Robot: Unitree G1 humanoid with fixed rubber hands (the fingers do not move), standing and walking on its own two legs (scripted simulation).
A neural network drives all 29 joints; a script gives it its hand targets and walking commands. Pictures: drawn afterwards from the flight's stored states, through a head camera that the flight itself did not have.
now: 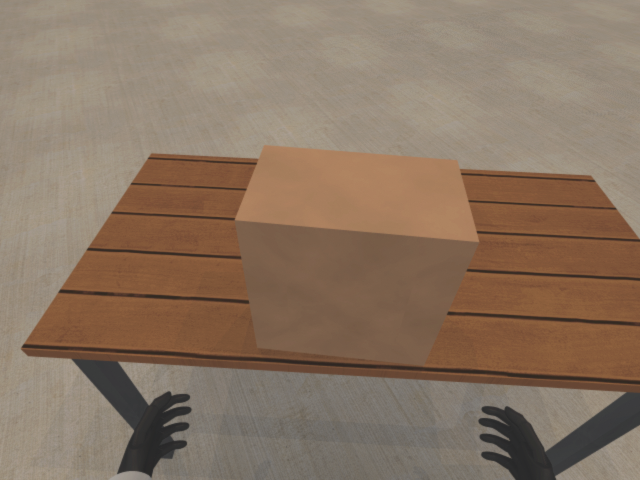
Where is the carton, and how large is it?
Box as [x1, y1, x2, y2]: [235, 145, 478, 365]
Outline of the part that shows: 264,145 235,218 235,225 257,347 423,365 478,243 475,227 457,161 448,159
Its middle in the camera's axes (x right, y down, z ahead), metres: +0.04 +0.04 +0.59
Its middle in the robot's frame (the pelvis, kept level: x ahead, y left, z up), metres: +0.43 -0.04 +0.04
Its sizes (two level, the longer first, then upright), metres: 0.273 0.162 0.284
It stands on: a table, 0.68 m high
